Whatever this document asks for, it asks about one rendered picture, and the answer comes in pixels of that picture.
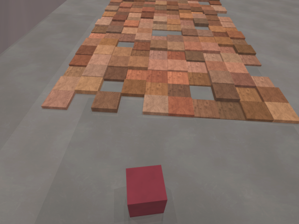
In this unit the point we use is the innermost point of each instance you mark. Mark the carton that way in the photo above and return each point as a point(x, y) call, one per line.
point(146, 193)

